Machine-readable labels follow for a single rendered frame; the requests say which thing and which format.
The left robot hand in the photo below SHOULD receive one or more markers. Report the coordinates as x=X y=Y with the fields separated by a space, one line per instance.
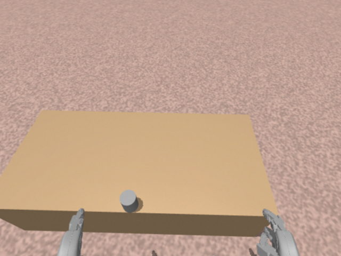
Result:
x=71 y=242

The can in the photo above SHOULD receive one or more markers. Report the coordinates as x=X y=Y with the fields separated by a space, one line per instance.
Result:
x=129 y=201

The right robot hand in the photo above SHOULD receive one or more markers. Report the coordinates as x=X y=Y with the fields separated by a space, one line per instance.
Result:
x=283 y=243

